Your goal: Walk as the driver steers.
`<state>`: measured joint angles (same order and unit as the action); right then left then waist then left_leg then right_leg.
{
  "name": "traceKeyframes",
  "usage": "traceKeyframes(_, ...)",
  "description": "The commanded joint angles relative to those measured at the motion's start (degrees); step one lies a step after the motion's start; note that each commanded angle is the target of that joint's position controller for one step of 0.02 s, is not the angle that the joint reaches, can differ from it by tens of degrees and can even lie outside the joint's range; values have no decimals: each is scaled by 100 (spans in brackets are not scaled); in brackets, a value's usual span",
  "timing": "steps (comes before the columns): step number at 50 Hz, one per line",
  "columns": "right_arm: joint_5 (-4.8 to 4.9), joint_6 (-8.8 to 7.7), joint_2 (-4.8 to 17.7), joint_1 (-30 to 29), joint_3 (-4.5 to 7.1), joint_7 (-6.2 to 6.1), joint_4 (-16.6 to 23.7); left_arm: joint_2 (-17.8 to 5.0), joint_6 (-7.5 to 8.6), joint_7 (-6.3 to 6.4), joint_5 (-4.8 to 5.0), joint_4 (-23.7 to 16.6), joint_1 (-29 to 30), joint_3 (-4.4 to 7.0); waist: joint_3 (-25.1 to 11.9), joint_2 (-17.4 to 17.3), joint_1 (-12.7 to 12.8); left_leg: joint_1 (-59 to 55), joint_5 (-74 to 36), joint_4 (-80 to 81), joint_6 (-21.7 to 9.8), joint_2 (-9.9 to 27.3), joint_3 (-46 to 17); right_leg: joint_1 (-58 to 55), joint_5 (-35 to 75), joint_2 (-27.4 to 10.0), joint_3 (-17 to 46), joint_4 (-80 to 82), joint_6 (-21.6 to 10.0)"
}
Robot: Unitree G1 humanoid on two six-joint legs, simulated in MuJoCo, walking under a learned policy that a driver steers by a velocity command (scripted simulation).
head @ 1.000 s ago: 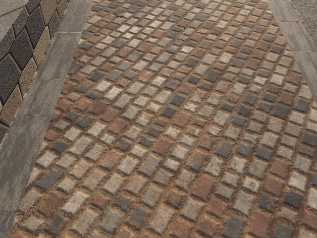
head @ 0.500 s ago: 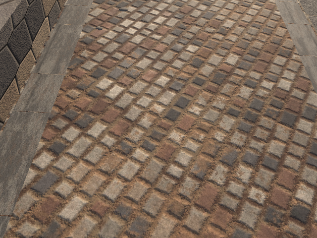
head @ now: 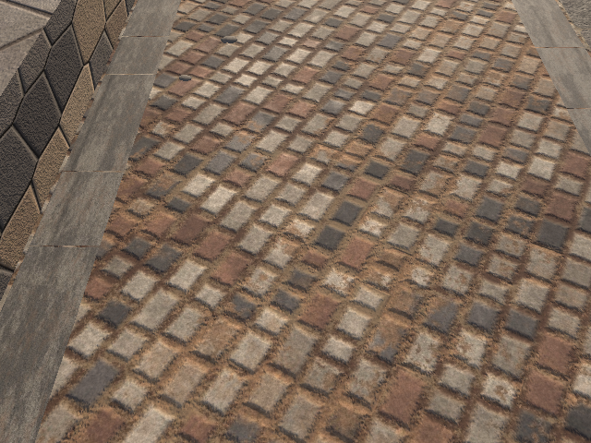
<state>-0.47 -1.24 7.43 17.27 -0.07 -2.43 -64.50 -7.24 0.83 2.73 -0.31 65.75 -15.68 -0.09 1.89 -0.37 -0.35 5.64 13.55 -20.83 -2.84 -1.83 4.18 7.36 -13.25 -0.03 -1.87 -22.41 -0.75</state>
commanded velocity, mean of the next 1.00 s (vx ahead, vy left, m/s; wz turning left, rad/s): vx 0.37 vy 0.00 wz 0.00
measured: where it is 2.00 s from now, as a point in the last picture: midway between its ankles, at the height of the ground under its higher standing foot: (335, 351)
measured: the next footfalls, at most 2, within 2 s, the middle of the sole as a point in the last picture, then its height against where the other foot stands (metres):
right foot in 0.78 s outside the picture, level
left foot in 1.24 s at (303, 402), level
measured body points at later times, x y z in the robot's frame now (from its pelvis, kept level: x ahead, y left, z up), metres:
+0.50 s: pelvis +0.02 -0.01 +0.00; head +0.02 -0.01 +0.45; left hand -0.01 +0.21 -0.17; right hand -0.01 -0.22 -0.16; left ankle -0.02 +0.08 -0.74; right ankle -0.01 -0.11 -0.74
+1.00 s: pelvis +0.21 -0.09 +0.00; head +0.21 -0.09 +0.45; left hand +0.15 +0.15 -0.15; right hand +0.37 -0.32 -0.12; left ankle +0.27 +0.06 -0.66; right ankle +0.12 -0.16 -0.74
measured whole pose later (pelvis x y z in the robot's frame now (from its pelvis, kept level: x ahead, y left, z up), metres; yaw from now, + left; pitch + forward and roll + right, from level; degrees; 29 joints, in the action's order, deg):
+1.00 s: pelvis +0.21 -0.09 +0.00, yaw +0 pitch +2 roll -1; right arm -2.3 -3.5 12.7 5.9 3.4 3.4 -51.8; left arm -9.4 6.0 -0.4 -1.3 60.3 -27.4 3.0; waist -2.4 -1.8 2.3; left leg 39.0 6.6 -63.7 -4.0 6.0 1.1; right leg 1.1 -15.7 3.3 -5.1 -14.7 -3.8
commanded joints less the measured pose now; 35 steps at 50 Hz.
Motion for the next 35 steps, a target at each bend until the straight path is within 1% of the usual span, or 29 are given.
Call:
traceKeyframes(1,0,-7,353,419,54,-30,-11,-423,19,23,-1,-9,-396,66,159,76,20,92,-1263,321,-39,720,-659,-25,1428,-609,582,317,-176)
traceKeyframes(7,0,15,378,444,48,-53,-78,-418,14,30,-7,41,-444,67,150,9,23,23,-1416,282,-31,748,-651,-50,1514,-605,553,332,-185)
traceKeyframes(21,-4,33,364,516,26,-64,-168,-363,-11,31,-11,126,-549,46,278,53,25,97,-1269,304,-24,772,-679,-15,1319,-578,530,400,-185)
traceKeyframes(22,-15,40,367,619,34,-56,-197,-357,-20,24,-23,151,-638,51,61,45,14,20,-321,334,-79,652,-630,-64,413,-445,458,396,-236)
traceKeyframes(23,-13,74,550,671,123,-34,-178,-506,-52,2,-27,120,-662,130,93,-20,-6,110,1334,173,-242,464,-604,120,-1174,-182,310,102,-380)
traceKeyframes(24,-38,111,731,766,200,11,-126,-647,-82,-52,-65,5,-579,195,428,-118,-67,397,2843,271,-436,594,-968,726,-2514,-161,438,-74,-499)
traceKeyframes(25,-25,122,782,988,241,54,-102,-607,-83,-115,-81,-183,-331,205,934,-252,-213,503,3824,500,-645,878,-1494,1536,-3134,-151,511,-372,-553)
traceKeyframes(26,17,90,788,1171,267,62,-85,-289,-33,-169,-96,-501,231,124,1296,-615,-414,233,3903,931,-876,1356,-2172,2249,-2234,-35,120,-934,-443)
traceKeyframes(27,8,53,897,1376,338,65,-141,-149,29,-226,-128,-775,736,92,1359,-955,-552,-81,3896,1537,-1151,1963,-2895,2774,-1157,-11,-327,-1615,-329)
traceKeyframes(28,-80,4,912,1451,378,80,-137,-443,96,-275,-179,-976,1078,176,1282,-832,-647,-137,3515,1846,-1350,2331,-3356,3117,-1072,-220,-116,-2342,-301)
traceKeyframes(29,-137,-66,965,1248,406,92,-25,-608,153,-329,-187,-1090,1142,252,1050,-499,-491,-317,3077,1847,-1371,2372,-3345,3328,-1003,-352,90,-2747,-295)
traceKeyframes(30,-126,-135,1011,967,427,96,101,-643,204,-387,-177,-1121,998,297,786,-304,-278,-399,2720,1771,-1275,2270,-3064,3284,-842,-451,208,-2832,-289)
traceKeyframes(31,-71,-199,1020,700,442,91,224,-651,252,-435,-129,-1134,813,334,586,-308,-88,-276,2416,1770,-1097,2075,-2644,2959,-674,-499,221,-2629,-285)
traceKeyframes(32,-19,-258,1018,482,451,84,319,-630,274,-468,-90,-1139,684,359,487,-423,43,-3,2134,1794,-932,1828,-2206,2482,-533,-456,136,-2313,-278)
traceKeyframes(33,4,-302,1031,347,462,85,375,-566,273,-490,-78,-1159,609,368,492,-596,130,358,1970,1779,-831,1632,-1851,1973,-478,-377,16,-1957,-278)
traceKeyframes(34,13,-330,1025,287,468,94,401,-528,257,-502,-74,-1182,569,379,554,-698,173,672,1887,1737,-793,1487,-1566,1521,-491,-271,-157,-1606,-274)
traceKeyframes(35,16,-346,1038,272,480,110,410,-506,239,-503,-70,-1185,479,394,614,-712,212,941,1893,1624,-815,1400,-1360,1090,-474,-146,-372,-1280,-258)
